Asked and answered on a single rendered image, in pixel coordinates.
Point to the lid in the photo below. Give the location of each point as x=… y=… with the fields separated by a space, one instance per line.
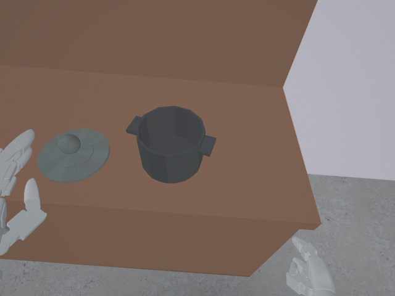
x=59 y=167

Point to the pot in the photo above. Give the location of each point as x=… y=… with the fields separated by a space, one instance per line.
x=171 y=142

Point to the robot left hand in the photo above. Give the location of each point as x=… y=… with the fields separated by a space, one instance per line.
x=12 y=159

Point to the table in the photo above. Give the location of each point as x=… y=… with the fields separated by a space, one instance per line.
x=97 y=64

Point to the robot right hand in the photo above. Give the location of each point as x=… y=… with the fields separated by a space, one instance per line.
x=312 y=276

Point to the knob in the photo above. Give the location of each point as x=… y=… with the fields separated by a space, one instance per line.
x=69 y=144

